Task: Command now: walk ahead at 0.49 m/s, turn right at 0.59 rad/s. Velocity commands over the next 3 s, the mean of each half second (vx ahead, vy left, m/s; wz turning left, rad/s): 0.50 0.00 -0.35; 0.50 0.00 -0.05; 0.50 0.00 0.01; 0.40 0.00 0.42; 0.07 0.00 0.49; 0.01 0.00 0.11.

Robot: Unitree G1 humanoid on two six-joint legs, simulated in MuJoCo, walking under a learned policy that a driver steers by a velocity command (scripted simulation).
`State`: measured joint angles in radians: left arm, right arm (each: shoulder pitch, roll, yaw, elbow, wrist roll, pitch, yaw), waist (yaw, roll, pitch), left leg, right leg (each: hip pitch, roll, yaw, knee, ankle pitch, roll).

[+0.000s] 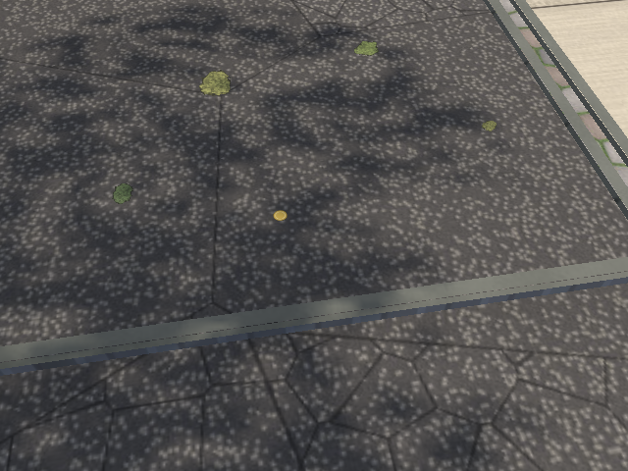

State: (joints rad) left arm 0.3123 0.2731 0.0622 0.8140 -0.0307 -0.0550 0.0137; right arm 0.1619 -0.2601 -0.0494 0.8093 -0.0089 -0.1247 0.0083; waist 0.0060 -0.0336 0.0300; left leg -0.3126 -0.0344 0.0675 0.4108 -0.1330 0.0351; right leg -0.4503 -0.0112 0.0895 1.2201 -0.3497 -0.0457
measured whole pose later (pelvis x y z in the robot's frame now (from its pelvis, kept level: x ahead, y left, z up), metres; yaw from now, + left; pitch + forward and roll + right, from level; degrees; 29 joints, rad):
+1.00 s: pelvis +0.55 -0.08 -0.01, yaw -9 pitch +2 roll -1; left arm 0.36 0.27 0.05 0.88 -0.02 -0.07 0.01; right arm 0.10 -0.26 -0.04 0.81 0.00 -0.10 0.04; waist 0.02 -0.01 0.02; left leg -0.46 -0.01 0.06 0.58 -0.17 0.06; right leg -0.22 0.01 0.05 1.04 -0.50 -0.03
